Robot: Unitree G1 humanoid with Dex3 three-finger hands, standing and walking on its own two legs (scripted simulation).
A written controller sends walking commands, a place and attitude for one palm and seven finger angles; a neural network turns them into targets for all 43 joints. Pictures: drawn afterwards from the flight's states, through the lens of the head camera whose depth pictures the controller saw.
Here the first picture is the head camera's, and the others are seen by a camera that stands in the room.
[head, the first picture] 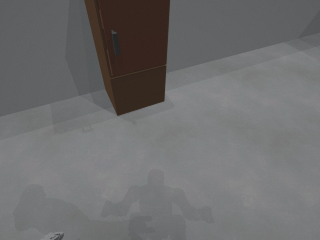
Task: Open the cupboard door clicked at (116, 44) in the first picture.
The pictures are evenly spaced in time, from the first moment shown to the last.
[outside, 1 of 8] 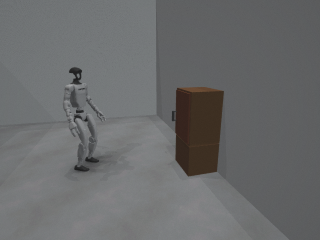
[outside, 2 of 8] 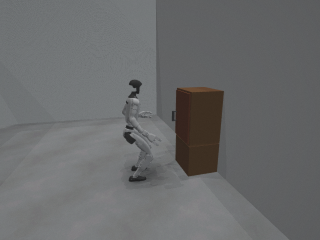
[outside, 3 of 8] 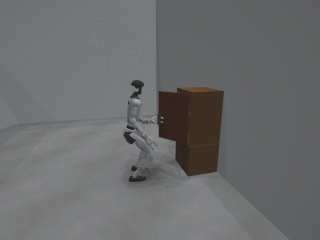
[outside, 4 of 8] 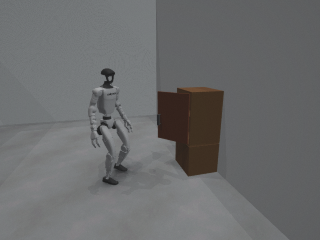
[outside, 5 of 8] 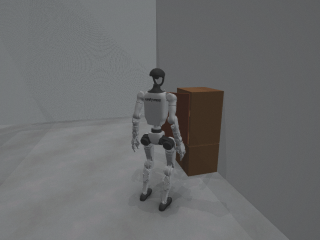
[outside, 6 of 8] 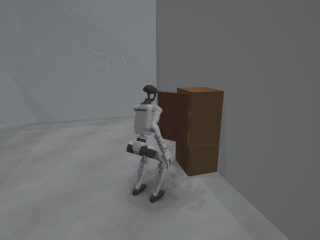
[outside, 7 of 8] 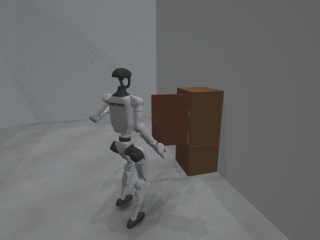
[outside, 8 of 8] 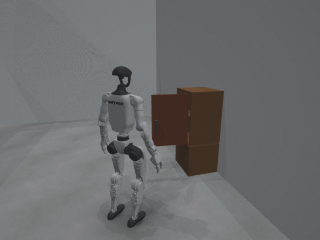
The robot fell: no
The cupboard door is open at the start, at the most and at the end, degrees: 0 84 83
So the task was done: yes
